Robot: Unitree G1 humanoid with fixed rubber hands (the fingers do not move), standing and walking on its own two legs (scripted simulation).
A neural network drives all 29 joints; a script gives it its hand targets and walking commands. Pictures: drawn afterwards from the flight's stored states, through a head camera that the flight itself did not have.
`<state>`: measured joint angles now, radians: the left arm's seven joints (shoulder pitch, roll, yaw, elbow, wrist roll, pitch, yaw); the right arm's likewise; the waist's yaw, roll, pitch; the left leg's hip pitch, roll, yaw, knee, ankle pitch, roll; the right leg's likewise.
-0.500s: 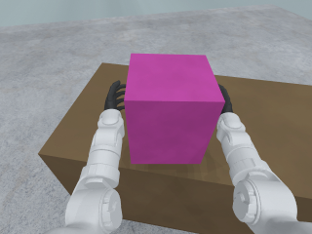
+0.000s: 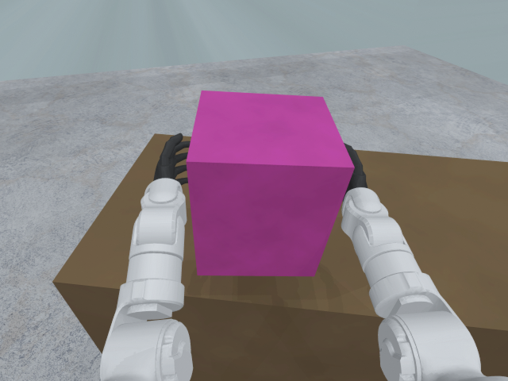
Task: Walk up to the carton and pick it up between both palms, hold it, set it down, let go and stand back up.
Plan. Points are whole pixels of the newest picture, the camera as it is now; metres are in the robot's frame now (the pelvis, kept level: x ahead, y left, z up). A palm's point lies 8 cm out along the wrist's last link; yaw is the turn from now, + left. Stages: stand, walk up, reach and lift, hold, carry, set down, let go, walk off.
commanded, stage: reach and lift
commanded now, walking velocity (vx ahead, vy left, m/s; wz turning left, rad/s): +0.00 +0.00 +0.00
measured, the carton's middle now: (259, 186) +0.40 +0.00 +0.14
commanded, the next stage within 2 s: hold in 1.12 s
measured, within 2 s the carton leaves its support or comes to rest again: neither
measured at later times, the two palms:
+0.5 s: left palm (177, 168) +0.37 +0.14 +0.20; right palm (366, 194) +0.35 -0.16 +0.16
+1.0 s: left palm (173, 167) +0.37 +0.14 +0.20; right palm (366, 189) +0.35 -0.16 +0.18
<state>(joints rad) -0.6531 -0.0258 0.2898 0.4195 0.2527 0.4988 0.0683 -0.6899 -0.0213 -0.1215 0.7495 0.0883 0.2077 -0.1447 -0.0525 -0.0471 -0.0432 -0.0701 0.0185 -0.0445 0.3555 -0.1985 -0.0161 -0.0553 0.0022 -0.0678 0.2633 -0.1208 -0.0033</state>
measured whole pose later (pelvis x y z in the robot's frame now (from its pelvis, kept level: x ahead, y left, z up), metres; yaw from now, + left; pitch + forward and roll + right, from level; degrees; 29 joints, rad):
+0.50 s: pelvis +0.00 +0.01 +0.00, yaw -1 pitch -6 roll -1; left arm -0.67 -0.04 0.29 0.31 0.27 0.60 0.04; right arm -0.64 -0.03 -0.08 0.59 0.13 0.29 -0.18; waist -0.08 0.00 -0.02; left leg -0.05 0.01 -0.03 0.36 -0.20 -0.01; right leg -0.05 0.00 -0.05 0.28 -0.12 0.00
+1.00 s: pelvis +0.00 +0.00 +0.00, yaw +0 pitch -7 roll -1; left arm -0.66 0.00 0.29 0.23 0.27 0.66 0.00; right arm -0.64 0.00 -0.07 0.53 0.16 0.34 -0.23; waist -0.11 -0.05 -0.01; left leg -0.03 0.02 -0.05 0.37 -0.21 -0.02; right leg -0.02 0.01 -0.08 0.28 -0.13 -0.01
